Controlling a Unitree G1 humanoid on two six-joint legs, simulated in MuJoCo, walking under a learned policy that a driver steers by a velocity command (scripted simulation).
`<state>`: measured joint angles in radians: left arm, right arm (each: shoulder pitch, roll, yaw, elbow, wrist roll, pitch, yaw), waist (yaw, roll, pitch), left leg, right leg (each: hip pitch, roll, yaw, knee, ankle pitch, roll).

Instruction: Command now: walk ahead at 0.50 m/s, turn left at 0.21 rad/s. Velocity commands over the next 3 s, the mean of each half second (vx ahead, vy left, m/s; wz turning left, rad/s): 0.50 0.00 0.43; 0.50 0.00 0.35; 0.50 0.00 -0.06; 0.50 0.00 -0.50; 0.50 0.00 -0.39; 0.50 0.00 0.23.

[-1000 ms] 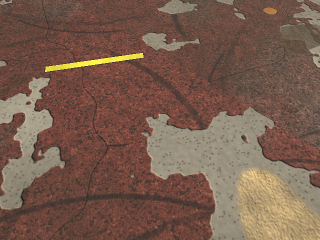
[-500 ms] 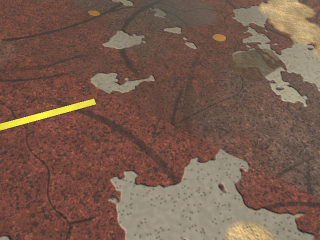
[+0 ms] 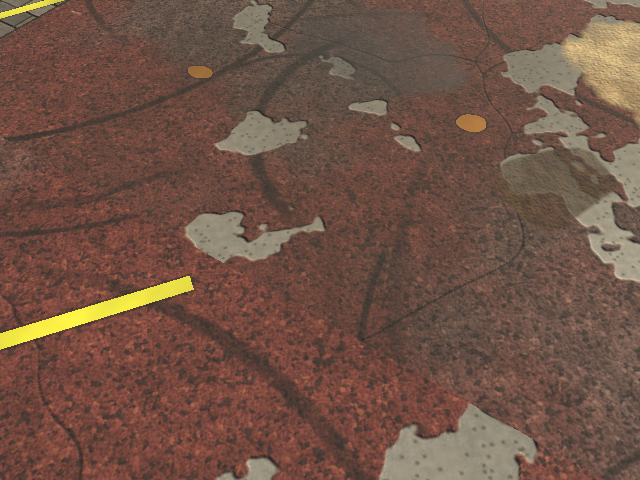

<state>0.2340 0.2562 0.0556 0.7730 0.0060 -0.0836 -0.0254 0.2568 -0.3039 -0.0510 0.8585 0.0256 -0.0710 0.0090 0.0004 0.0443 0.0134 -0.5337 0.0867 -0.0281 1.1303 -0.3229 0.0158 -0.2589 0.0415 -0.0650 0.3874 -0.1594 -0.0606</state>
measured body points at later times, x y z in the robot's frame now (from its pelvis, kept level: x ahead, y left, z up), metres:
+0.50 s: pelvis +0.28 +0.08 -0.01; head +0.31 +0.10 +0.44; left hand +0.31 +0.38 -0.13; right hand +0.47 -0.15 -0.11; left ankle +0.31 +0.16 -0.74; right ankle +0.23 -0.10 -0.65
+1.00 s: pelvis +0.57 +0.11 +0.00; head +0.59 +0.11 +0.45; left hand +0.55 +0.41 -0.11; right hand +0.77 -0.09 -0.12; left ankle +0.45 +0.21 -0.66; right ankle +0.64 +0.04 -0.74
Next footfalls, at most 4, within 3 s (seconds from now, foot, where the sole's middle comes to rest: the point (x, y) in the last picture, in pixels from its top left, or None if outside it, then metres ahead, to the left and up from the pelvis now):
0.36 left None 0.35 0.17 -0.78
0.84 right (319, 394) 0.68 0.06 -0.78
1.36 left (174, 337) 0.83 0.41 -0.78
1.88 right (251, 228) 1.17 0.25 -0.78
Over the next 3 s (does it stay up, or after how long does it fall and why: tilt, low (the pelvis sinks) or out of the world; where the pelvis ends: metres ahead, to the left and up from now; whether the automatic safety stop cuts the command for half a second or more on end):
stays up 1.61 0.31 -0.01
